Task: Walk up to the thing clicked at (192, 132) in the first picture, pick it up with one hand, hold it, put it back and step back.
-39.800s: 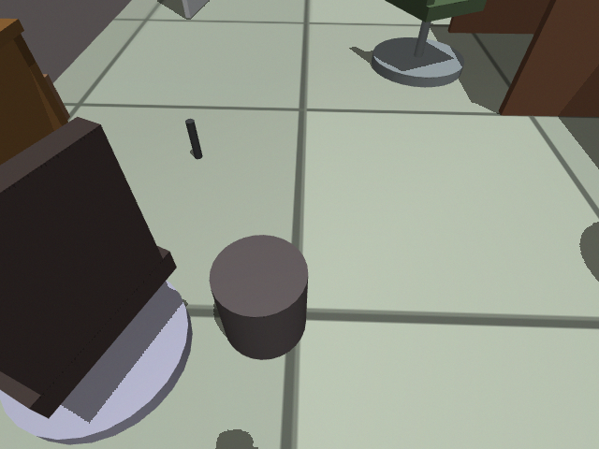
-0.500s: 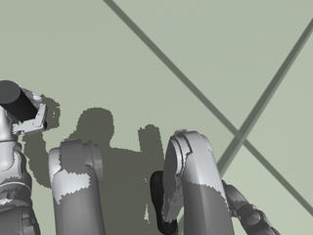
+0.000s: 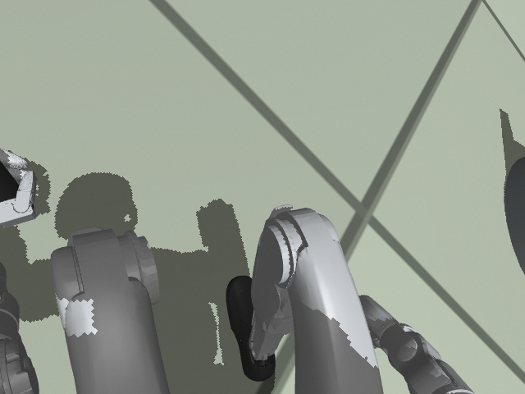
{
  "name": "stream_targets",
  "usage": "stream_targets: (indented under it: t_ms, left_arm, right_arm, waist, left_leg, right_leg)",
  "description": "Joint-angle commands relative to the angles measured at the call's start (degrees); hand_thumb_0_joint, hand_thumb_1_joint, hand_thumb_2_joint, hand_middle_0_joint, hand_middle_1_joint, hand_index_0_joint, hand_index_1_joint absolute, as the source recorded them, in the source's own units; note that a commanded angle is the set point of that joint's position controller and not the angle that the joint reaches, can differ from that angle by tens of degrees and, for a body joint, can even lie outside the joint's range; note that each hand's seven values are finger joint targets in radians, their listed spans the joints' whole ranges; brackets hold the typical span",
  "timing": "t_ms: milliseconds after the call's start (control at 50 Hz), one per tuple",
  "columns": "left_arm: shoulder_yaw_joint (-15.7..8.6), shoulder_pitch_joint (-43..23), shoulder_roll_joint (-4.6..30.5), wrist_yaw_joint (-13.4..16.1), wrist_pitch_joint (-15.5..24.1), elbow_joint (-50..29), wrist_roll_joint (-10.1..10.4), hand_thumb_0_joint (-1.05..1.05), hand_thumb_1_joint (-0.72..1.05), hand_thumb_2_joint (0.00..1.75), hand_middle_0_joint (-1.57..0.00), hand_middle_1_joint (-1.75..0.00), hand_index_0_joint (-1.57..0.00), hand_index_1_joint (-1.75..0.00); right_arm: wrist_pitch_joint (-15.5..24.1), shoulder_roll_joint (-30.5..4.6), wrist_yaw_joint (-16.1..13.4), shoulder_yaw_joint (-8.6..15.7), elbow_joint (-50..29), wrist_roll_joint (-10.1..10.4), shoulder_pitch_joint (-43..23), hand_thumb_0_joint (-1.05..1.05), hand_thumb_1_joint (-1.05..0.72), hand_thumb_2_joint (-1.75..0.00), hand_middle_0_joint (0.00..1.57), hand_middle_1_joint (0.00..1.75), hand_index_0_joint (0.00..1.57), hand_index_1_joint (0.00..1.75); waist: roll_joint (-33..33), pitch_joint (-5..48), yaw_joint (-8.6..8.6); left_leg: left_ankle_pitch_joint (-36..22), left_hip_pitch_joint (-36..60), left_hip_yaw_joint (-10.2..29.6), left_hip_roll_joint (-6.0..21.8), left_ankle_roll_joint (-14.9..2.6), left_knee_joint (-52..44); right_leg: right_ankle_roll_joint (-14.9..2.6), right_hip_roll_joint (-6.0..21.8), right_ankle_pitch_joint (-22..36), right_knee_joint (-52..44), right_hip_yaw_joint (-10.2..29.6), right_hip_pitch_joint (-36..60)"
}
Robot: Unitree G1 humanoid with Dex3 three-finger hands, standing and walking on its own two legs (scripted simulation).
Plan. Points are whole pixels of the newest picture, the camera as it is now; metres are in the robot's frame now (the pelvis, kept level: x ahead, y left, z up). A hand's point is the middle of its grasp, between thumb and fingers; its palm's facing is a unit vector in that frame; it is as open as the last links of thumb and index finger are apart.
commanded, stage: lower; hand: left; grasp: from the side
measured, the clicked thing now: out of the picture +0.39 +0.28 -0.14
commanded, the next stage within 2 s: loosen in 0.94 s
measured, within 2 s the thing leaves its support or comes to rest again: rests again in 0.80 s
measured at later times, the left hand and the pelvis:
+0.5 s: hand (12, 190) +0.39 +0.26 -0.16, palm faces +0.28 -0.96 +0.01, open 5.5 cm; pelvis -0.01 +0.01 +0.00, yaw -2 degrees
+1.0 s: hand (12, 200) +0.38 +0.27 -0.17, palm faces +0.28 -0.96 +0.01, open 5.5 cm; pelvis -0.01 +0.01 +0.00, yaw -3 degrees
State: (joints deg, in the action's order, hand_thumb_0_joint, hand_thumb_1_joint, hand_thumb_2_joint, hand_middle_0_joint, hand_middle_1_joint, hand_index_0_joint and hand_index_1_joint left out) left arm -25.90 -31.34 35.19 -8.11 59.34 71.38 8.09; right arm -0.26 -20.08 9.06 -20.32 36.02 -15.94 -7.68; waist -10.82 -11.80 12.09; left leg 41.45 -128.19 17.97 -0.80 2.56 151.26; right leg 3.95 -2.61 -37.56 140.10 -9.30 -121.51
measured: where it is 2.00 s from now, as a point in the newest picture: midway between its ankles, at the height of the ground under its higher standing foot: (188, 371)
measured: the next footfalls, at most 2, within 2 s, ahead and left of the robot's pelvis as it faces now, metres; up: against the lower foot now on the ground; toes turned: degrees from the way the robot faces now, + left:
none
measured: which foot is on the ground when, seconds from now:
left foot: down 0.00-1.00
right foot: down 0.00-1.00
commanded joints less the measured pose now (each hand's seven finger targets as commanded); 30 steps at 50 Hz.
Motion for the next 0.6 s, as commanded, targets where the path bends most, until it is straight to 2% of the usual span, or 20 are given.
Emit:
stream_targets:
  t_ms: [0, 20, 80, 100, 160, 180, 200, 260, 280, 340, 380, 460, 540, 580]
  left_arm:
    - [-0.68, -11.56, 10.09, 1.59, 5.24, -7.79, -0.67, 0.0, 0.54, 1.27, -1.32, -1.38, -1.33, -1.38]
    - [-0.9, -11.75, 10.04, 1.93, 5.38, -7.35, -0.77, 0.0, 0.55, 1.28, -1.33, -1.39, -1.34, -1.39]
    - [-0.48, -11.53, 10.74, 2.47, 5.78, -7.27, -1.22, 0.0, 0.52, 1.27, -1.34, -1.39, -1.35, -1.39]
    - [-0.56, -10.94, 10.4, 2.69, 5.77, -6.87, -1.12, 0.0, 0.51, 1.28, -1.34, -1.4, -1.35, -1.39]
    - [0.3, -10.5, 9.34, 3.51, 5.85, -5.36, -0.94, 0.0, 0.55, 1.29, -1.32, -1.39, -1.33, -1.38]
    - [-0.21, -10.29, 9.96, 3.73, 5.94, -5.83, -0.81, 0.0, 0.56, 1.28, -1.34, -1.39, -1.35, -1.39]
    - [0.36, -10.83, 9.78, 3.87, 5.98, -4.9, -0.96, 0.0, 0.55, 1.29, -1.36, -1.4, -1.36, -1.4]
    - [0.12, -10.98, 11.03, 4.21, 6.62, -6.23, -0.98, 0.0, 0.55, 1.28, -1.35, -1.4, -1.36, -1.39]
    - [0.17, -11.01, 10.83, 4.42, 6.72, -5.09, -1.18, 0.0, 0.56, 1.28, -1.37, -1.4, -1.37, -1.4]
    - [-0.52, -10.08, 11.34, 5.09, 7.46, -5.05, -1.13, 0.0, 0.57, 1.28, -1.36, -1.39, -1.36, -1.39]
    - [0.16, -10.4, 11.38, 5.36, 7.7, -4.79, -1.39, 0.0, 0.6, 1.3, -1.37, -1.4, -1.37, -1.4]
    - [-0.4, -10.46, 12.24, 5.76, 8.34, -4.8, -1.71, 0.0, 0.6, 1.3, -1.37, -1.4, -1.37, -1.4]
    - [0.03, -10.24, 12.06, 6.29, 8.7, -4.54, -2.0, 0.0, 0.63, 1.32, -1.37, -1.4, -1.37, -1.4]
    - [-0.11, -9.41, 11.91, 6.36, 8.81, -4.52, -1.67, 0.0, 0.6, 1.31, -1.37, -1.4, -1.38, -1.4]
  right_arm:
    - [0.15, -18.53, -0.81, 5.24, -1.63, -0.99, 2.09, 0.0, -0.91, -0.9, 0.2, 0.3, 0.2, 0.3]
    - [-0.08, -18.72, -0.77, 5.12, -1.72, -1.11, 2.58, 0.0, -0.91, -0.9, 0.2, 0.3, 0.2, 0.3]
    - [-0.16, -18.91, -0.75, 4.78, -1.69, -1.37, 1.5, 0.0, -0.91, -0.9, 0.2, 0.3, 0.2, 0.3]
    - [-0.26, -19.01, -0.67, 4.54, -1.84, -1.64, 2.12, 0.0, -0.91, -0.9, 0.2, 0.3, 0.2, 0.3]
    - [-0.2, -19.29, -0.51, 4.13, -2.38, -1.68, 1.4, 0.0, -0.9, -0.9, 0.2, 0.3, 0.2, 0.3]
    - [-0.1, -19.24, -0.48, 4.29, -2.19, -1.63, 1.18, 0.0, -0.9, -0.9, 0.2, 0.3, 0.2, 0.3]
    - [-0.07, -19.45, -0.46, 4.28, -2.25, -1.67, 1.0, 0.0, -0.9, -0.9, 0.2, 0.3, 0.2, 0.3]
    - [0.11, -19.48, -0.43, 3.95, -2.05, -1.85, 0.98, 0.0, -0.9, -0.9, 0.2, 0.3, 0.2, 0.3]
    - [0.16, -19.58, -0.5, 3.78, -2.23, -1.82, 0.68, 0.0, -0.9, -0.9, 0.2, 0.3, 0.2, 0.3]
    - [0.24, -19.56, -0.37, 3.39, -2.09, -2.1, 0.79, 0.0, -0.9, -0.9, 0.2, 0.3, 0.2, 0.3]
    - [0.24, -19.72, -0.39, 3.16, -2.13, -2.16, 0.39, 0.0, -0.9, -0.9, 0.2, 0.3, 0.2, 0.3]
    - [0.2, -19.87, -0.35, 3.11, -2.34, -2.41, -0.21, 0.0, -0.89, -0.9, 0.2, 0.3, 0.2, 0.3]
    - [0.26, -20.34, -0.2, 2.83, -2.59, -2.74, -0.25, 0.0, -0.89, -0.9, 0.2, 0.3, 0.2, 0.3]
    - [0.16, -20.19, -0.18, 2.73, -2.59, -2.82, -0.4, 0.0, -0.89, -0.9, 0.2, 0.3, 0.2, 0.3]
  waist:
    - [26.25, 34.79, 3.27]
    - [26.25, 34.4, 3.7]
    - [26.45, 33.26, 3.53]
    - [26.27, 34.44, 3.8]
    - [25.29, 31.84, 4.46]
    - [24.5, 31.84, 3.73]
    - [23.97, 31.55, 4.57]
    - [24.55, 32.52, 3.87]
    - [24.33, 31.89, 4.49]
    - [25.17, 32.11, 4.0]
    - [25.8, 31.28, 4.43]
    - [25.56, 29.73, 4.35]
    - [26.53, 29.72, 4.93]
    - [25.8, 30.31, 4.69]
  left_leg:
    - [-8.54, 23.55, -6.32, 2.67, -0.76, -18.51]
    - [-8.57, 23.62, -6.15, 2.72, -0.65, -18.73]
    - [-7.74, 22.97, -6.08, 2.71, -0.7, -18.61]
    - [-8.62, 23.65, -5.94, 2.69, -0.7, -18.32]
    - [-6.7, 22.07, -5.4, 2.6, -0.79, -18.88]
    - [-6.15, 21.37, -5.76, 2.6, -1.08, -18.38]
    - [-5.66, 21.0, -5.61, 2.58, -1.11, -18.26]
    - [-6.66, 21.71, -5.65, 2.66, -1.17, -17.71]
    - [-6.41, 21.73, -5.15, 2.79, -1.01, -18.07]
    - [-7.08, 22.82, -4.84, 2.94, -0.78, -18.29]
    - [-7.08, 22.34, -4.61, 2.93, -0.75, -18.39]
    - [-5.67, 21.77, -4.56, 3.13, -0.85, -18.52]
    - [-6.9, 23.03, -3.82, 3.27, -0.46, -18.85]
    - [-6.62, 22.74, -3.95, 3.2, -0.66, -18.31]
  right_leg:
    - [-5.01, -1.62, 11.13, -10.3, -6.86, 16.29]
    - [-4.96, -1.58, 11.24, -10.32, -7.17, 16.5]
    - [-5.03, -1.7, 10.78, -10.24, -7.32, 15.89]
    - [-4.85, -1.83, 11.71, -10.38, -7.46, 17.18]
    - [-4.78, -1.87, 10.25, -10.62, -8.21, 16.19]
    - [-4.75, -2.02, 10.03, -10.99, -7.8, 16.47]
    - [-4.65, -2.04, 9.62, -11.02, -8.07, 16.17]
    - [-4.64, -2.31, 10.7, -10.85, -7.91, 17.04]
    - [-4.65, -2.23, 10.33, -10.46, -8.39, 16.19]
    - [-4.74, -2.45, 10.69, -10.27, -8.71, 16.74]
    - [-4.79, -2.51, 10.83, -10.09, -8.81, 16.54]
    - [-4.77, -2.55, 9.76, -10.34, -8.92, 15.86]
    - [-4.71, -2.55, 10.73, -9.9, -9.46, 16.0]
    - [-4.59, -2.78, 10.69, -10.31, -9.42, 16.78]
